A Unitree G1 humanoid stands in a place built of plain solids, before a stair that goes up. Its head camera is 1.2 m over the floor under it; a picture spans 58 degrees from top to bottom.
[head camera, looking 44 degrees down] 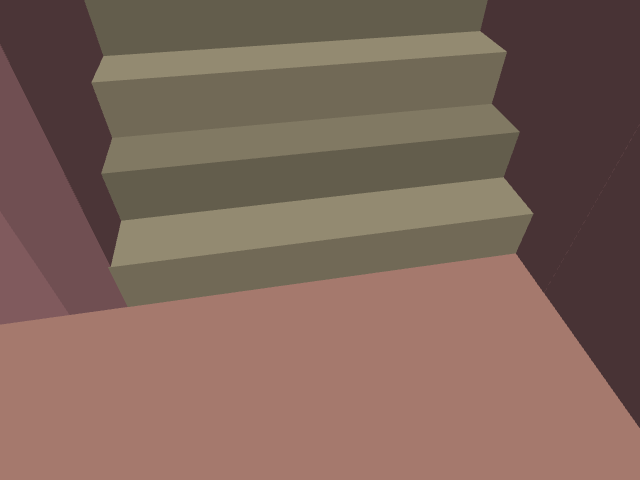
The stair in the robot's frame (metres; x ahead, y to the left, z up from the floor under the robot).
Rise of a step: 0.20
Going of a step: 0.22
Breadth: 1.43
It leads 10 degrees to the left of straight ahead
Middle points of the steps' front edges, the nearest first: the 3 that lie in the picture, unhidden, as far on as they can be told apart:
1.04 -0.05 0.20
1.26 -0.01 0.40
1.47 0.03 0.60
